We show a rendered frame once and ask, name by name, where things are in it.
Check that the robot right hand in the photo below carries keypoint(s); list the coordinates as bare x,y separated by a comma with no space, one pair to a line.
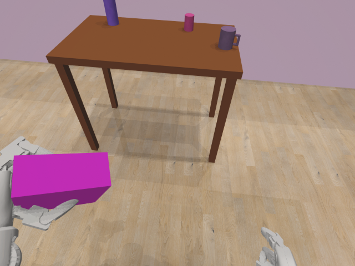
282,255

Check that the sponge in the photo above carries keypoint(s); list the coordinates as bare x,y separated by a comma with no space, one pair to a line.
50,180

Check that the table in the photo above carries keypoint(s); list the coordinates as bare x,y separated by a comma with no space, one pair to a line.
148,45

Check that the robot left hand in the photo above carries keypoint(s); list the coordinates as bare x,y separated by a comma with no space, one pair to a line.
36,217

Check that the left robot forearm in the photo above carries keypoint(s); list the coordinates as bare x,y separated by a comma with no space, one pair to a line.
10,253

